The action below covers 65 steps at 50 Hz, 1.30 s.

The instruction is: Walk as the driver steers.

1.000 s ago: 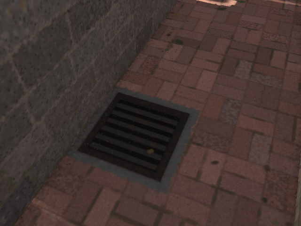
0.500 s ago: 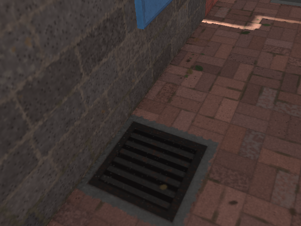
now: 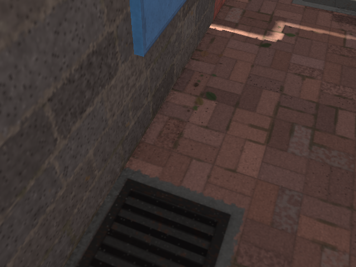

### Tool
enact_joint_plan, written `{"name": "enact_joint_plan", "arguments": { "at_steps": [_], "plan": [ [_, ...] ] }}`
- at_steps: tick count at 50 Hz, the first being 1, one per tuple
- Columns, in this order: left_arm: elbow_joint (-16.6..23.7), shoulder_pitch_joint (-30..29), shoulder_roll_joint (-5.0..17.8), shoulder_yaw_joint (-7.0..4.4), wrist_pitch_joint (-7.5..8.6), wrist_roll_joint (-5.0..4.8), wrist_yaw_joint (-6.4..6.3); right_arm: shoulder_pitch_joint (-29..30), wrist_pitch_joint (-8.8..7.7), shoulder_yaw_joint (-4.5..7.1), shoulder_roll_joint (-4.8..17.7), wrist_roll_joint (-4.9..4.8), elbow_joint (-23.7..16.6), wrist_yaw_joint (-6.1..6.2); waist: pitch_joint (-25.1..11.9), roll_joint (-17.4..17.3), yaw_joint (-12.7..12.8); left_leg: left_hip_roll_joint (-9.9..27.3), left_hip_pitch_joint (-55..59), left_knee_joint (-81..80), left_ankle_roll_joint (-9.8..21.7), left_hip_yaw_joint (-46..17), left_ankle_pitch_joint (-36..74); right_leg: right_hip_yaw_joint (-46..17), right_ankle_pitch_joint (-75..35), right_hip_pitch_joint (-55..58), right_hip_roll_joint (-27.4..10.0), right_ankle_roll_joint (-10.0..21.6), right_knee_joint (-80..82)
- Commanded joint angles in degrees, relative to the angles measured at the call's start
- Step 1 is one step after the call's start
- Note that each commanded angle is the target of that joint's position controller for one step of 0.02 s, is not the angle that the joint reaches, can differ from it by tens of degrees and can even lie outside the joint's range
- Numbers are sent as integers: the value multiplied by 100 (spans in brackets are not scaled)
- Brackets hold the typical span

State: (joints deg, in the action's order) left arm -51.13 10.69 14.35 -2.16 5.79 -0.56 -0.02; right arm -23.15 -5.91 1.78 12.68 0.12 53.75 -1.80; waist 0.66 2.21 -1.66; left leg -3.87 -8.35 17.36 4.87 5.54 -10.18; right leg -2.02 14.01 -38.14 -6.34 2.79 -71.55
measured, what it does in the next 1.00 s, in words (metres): walks ahead, turning right: right foot, then left foot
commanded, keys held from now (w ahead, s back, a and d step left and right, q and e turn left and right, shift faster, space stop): w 0.10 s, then w+e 0.36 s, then e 0.54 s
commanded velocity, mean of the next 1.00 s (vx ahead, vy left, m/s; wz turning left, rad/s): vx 0.33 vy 0.00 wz -0.40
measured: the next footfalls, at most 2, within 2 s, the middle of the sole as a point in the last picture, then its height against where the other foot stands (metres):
right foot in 0.34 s outside the picture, level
left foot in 0.76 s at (167, 231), level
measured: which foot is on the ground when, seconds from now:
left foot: down 0.00-0.34, up 0.36-0.74, down 0.76-1.00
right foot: up 0.00-0.32, down 0.34-0.76, up 0.78-1.00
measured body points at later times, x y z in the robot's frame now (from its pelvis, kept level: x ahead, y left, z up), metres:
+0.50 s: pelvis +0.33 -0.04 -0.01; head +0.37 -0.03 +0.44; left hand +0.47 +0.21 -0.13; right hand +0.42 -0.33 -0.12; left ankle +0.29 +0.12 -0.63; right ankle +0.38 -0.10 -0.75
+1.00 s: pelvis +0.48 -0.04 +0.00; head +0.53 -0.05 +0.44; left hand +0.73 +0.15 -0.11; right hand +0.45 -0.36 -0.11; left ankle +0.61 +0.05 -0.75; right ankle +0.44 -0.17 -0.69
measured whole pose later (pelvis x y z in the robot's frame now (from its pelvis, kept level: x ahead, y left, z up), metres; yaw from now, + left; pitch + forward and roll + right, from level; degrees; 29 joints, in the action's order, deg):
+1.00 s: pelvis +0.48 -0.04 +0.00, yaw -27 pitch +1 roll -1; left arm -38.7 11.6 18.3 -3.2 -1.1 -1.9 -1.2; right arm -10.1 -0.5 2.5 17.6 0.8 46.3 3.6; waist 4.0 1.3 -1.1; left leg 4.1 -18.1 22.2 -0.6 2.2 -5.2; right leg -1.5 22.5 -28.5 0.0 -3.5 -54.0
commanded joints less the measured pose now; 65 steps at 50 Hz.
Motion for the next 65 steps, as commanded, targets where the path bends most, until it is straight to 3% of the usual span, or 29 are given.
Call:
{"name": "enact_joint_plan", "arguments": {
  "at_steps": [1, 5, 11, 14, 16, 17, 18, 19, 20, 21, 22, 26, 29, 31, 36, 37, 38, 39, 40, 42, 45, 49, 56, 57, 58, 59, 60, 62, 65],
  "plan": [
    [325, 233, 133, 26, -84, 32, 79, 110, -134, -15, 508, 57, -185, 86, 460, -569, 398, 1383, -667, -1245, 834, -970, 1146, -33, -1026, -315, -159, -175, 717],
    [747, -879, 114, 53, -53, 117, 206, -594, -46, -1, 754, 30, 18, 238, 437, -489, 17, 1391, 79, -1013, 700, -808, 1514, 167, -2319, -376, 219, -308, 2402],
    [1276, -2049, 14, 140, 98, -38, 520, -1073, 122, 36, 900, 79, 285, 311, 752, -691, -329, 1796, 1449, -613, 378, -567, 1896, 368, -1986, -536, 691, -24, 3880],
    [1294, -1505, 409, 8, 130, 32, 601, -644, 149, 78, 1091, 136, 133, 294, 303, -1070, 112, 1769, 1562, 456, 119, -142, 4874, 785, -1105, 613, 1178, 366, 3945],
    [816, 296, 817, -230, 111, 55, 566, -284, 212, 91, 1254, 165, 3, 324, -607, -1201, 1053, 1686, 816, 2679, -113, 52, 6114, 739, -1395, 2840, 1376, 771, 4232],
    [579, 1265, 1342, -391, -14, 111, 472, -192, 115, 8, 1105, 262, -252, 366, -1254, -402, 1331, 1324, -872, 4718, -369, 132, 4012, -839, -2161, 4782, 362, 1209, 4101],
    [763, 1212, 1724, -419, -64, 171, 360, -910, -90, -254, 219, 289, -333, 182, -2417, 1101, 752, 8, -3087, 7295, -789, -458, -1948, -4308, -2829, 6793, -1509, 2835, 4565],
    [768, 1309, 1314, -350, -69, 251, 181, -567, -330, -119, 914, 102, -324, 23, -2831, 300, 1023, 279, -3379, 7794, -679, -1609, -1541, -4676, -2198, 6688, -1379, 2644, 5045],
    [873, 922, 1104, -316, -47, 224, 98, 118, -413, -37, 1205, -46, -561, -4, -2000, 115, 959, 535, -3607, 7465, -587, -1564, -1306, -3702, -2330, 5921, -1136, 2297, 5128],
    [932, 509, 950, -249, -6, 217, 93, 470, -392, 12, 1313, -27, -576, 68, -1232, -544, 647, 746, -3420, 6917, -620, -1401, -1207, -2928, -2872, 4813, -784, 1983, 5314],
    [1013, 209, 741, -171, 43, 151, 109, 579, -303, 87, 1468, 85, -551, 159, -949, -679, 384, 899, -3008, 6427, -630, -1332, -1099, -2412, -3190, 4034, -514, 1753, 5466],
    [1027, 159, 975, -190, -1, 30, 108, 759, -38, 88, 1086, 173, -839, 276, -37, -296, -86, 860, -2231, 4994, -912, -939, -989, -1540, -4414, 2116, 2, 1559, 5742],
    [994, 385, 1166, -252, -151, 140, 21, 1140, 39, 13, 862, 219, -928, 304, -196, 124, 45, 472, -1509, 3240, -1010, -599, -6, -957, -4784, 1647, 561, 1102, 5315],
    [955, 601, 1340, -343, -243, 50, -56, 1798, 72, -44, 829, 205, -1118, 273, -296, 221, 329, 247, -1356, 2289, -956, -668, 776, -1164, -4247, 1744, 583, 779, 5190],
    [1142, 436, 1125, -367, -324, -72, -104, 1731, 118, 141, 1465, 152, -1145, 420, -343, 515, 165, 286, -951, 892, -830, -1119, 995, -2266, -1771, 2385, 532, 531, 4440],
    [1126, 396, 975, -326, -344, -90, -117, 1442, 86, 185, 1496, 246, -1081, 430, -366, 474, -43, 520, -497, 464, -674, -1060, 1530, -2103, -1326, 2322, 811, 362, 3863],
    [1145, 634, 481, -187, -322, -75, -97, 972, 59, 215, 1756, 412, -1010, 481, -915, -204, -62, 1603, 825, 730, -211, -1838, 3484, -1565, 433, 1603, 1303, 90, 2367],
    [1102, 1619, 422, -141, -275, -82, -92, 628, 146, 257, 1928, 491, -1026, 467, -1882, -1485, 172, 3162, 1907, 899, 893, -3430, 4857, -1127, 3207, 861, 1803, -159, 1016],
    [1142, 1714, 991, -244, -281, -121, -65, 731, 251, 322, 1863, 283, -1032, 430, -2198, -1626, 259, 3593, 1788, 623, 1258, -4300, 3024, -1056, 2778, 371, 1242, -305, 299],
    [1201, 799, 1251, -299, -430, -111, -147, 1290, 361, 186, 1300, 158, -1237, 507, -1146, -882, 63, 2724, 920, 240, 892, -3170, 1396, -544, 1962, -48, 890, -632, -178],
    [1383, 545, 878, -219, -642, -107, -173, 1608, 470, 240, 1431, 164, -1194, 588, -407, -940, 193, 1951, -305, -210, 613, -1861, 1113, -95, 1142, 502, 702, -725, 669],
    [1621, 444, 515, -130, -657, -141, -117, 1553, 471, 381, 1634, 14, -1116, 580, -537, -1305, 203, 1929, -429, -380, 729, -1149, 1385, 223, 628, 1349, 599, -612, 2070],
    [1704, 652, 773, -326, -836, -63, 12, 1643, 444, 504, 1605, -145, -973, 427, -514, -1283, 511, 2035, -611, 129, 120, -658, 369, 442, -187, 2726, 650, 53, 4013],
    [1611, 837, 824, -383, -826, -81, -9, 1546, 482, 471, 1380, -152, -840, 455, -367, -1009, 581, 1758, -857, 728, -220, -304, 148, 174, -286, 3038, 566, 205, 4509],
    [1693, 872, 1266, -486, -830, -84, -64, 1276, 563, 368, 953, -41, -849, 431, -157, 548, 376, 1076, -1902, 2259, -698, 341, -1098, -1116, -1896, 3573, -225, 510, 5132],
    [1913, 715, 1970, -621, -791, 48, -47, 1446, 545, 341, 895, 186, -1217, 476, -165, 1858, 237, 319, -3123, 3585, -944, -140, -2632, -2815, -2523, 3369, -1263, 1415, 5372],
    [1995, 598, 1676, -543, -678, 147, -13, 1738, 532, 427, 1175, 195, -1305, 486, -365, 1089, 353, 479, -3082, 4506, -873, -862, -2546, -2798, -2226, 3153, -1206, 1579, 5492],
    [2106, -32, 1355, -450, -556, 12, -73, 1363, 570, 513, 1247, 83, -1052, 533, -296, 381, -23, 643, -2977, 4780, -832, -1047, -1632, -1957, -2048, 2996, -714, 1009, 5315],
    [2158, -164, 1211, -361, -611, -18, -70, 1153, 582, 538, 1215, 169, -967, 513, -612, 399, -106, 495, -2511, 5119, -1031, -1020, -1144, -1529, -3487, 2965, -490, 1000, 5057]
  ]
}}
